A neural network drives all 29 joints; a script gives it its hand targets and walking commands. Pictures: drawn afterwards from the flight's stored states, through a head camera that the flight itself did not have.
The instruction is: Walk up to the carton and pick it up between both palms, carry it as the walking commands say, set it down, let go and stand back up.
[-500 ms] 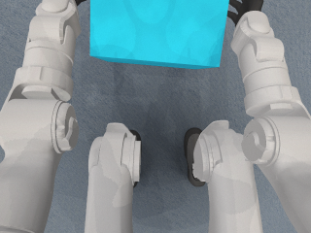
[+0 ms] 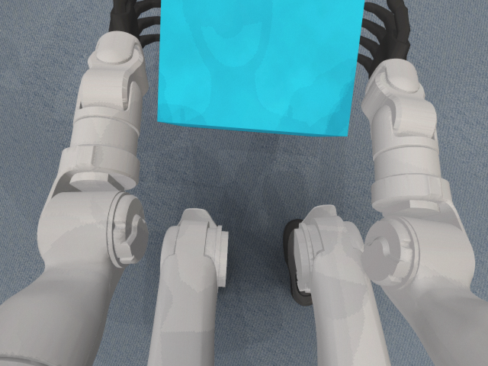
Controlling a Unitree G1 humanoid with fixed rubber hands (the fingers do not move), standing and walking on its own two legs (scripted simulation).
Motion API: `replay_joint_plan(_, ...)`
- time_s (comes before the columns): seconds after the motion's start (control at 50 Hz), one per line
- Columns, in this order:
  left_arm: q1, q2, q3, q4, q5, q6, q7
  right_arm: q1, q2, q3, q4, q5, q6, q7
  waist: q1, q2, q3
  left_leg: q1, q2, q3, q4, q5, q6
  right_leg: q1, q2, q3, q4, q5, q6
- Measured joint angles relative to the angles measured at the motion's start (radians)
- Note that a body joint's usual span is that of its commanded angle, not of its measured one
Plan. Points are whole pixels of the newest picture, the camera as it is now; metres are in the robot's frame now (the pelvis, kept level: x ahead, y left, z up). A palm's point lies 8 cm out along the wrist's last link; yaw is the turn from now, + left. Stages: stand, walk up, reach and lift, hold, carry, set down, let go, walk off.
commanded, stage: reach and lift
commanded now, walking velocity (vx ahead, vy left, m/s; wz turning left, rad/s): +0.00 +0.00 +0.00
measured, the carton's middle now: (256, 54) +0.56 +0.01 -0.20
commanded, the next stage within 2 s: none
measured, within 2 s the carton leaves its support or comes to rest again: neither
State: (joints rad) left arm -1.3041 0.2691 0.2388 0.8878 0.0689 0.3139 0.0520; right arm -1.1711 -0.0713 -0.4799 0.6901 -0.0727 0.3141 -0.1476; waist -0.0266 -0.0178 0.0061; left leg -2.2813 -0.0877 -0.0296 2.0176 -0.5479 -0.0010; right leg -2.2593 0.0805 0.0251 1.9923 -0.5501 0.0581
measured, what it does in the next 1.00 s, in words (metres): rises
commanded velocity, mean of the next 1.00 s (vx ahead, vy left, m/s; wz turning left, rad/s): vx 0.00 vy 0.00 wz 0.00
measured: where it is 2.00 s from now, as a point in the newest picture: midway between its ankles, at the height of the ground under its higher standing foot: (253, 277)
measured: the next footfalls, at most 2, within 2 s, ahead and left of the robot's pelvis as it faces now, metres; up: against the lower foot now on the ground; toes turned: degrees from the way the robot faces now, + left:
none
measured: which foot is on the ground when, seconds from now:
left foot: down 0.00-1.00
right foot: down 0.00-1.00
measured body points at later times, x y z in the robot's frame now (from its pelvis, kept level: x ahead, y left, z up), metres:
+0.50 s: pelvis +0.00 +0.00 +0.05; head +0.30 +0.02 +0.39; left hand +0.54 +0.18 -0.04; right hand +0.51 -0.17 -0.04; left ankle +0.10 +0.11 -0.38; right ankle +0.11 -0.13 -0.38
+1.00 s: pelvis +0.01 +0.00 +0.11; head +0.27 +0.02 +0.48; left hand +0.52 +0.18 +0.03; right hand +0.49 -0.17 +0.04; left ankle +0.10 +0.11 -0.38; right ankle +0.11 -0.13 -0.38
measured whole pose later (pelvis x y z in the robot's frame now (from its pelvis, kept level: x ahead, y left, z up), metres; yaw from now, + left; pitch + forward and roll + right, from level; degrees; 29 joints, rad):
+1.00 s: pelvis +0.01 +0.00 +0.11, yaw +1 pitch +46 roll -2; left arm -1.07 0.14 0.33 0.80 0.17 0.37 0.04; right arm -0.95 0.02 -0.51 0.61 -0.17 0.37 -0.12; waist -0.03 0.00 -0.21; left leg -1.95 -0.11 -0.06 1.64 -0.48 -0.01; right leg -1.94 0.09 0.06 1.62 -0.48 0.05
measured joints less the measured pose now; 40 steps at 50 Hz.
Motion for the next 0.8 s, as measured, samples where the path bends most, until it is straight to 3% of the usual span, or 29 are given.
replay_joint_plan(0.58,0.118,-0.073,0.074,-0.071,0.071,0.059,-0.034,0.123,0.059,-0.044,-0.092,-0.076,0.063,0.051,-0.005,0.01,-0.141,0.157,-0.015,-0.019,-0.225,0.051,-0.012,0.151,0.011,0.02,-0.218,0.051,-0.005)
replay_joint_plan(0.8,0.179,-0.106,0.086,-0.08,0.091,0.061,-0.035,0.179,0.077,-0.041,-0.09,-0.086,0.06,0.026,-0.006,0.012,-0.182,0.245,-0.017,-0.025,-0.304,0.058,-0.011,0.238,0.014,0.028,-0.297,0.059,-0.005)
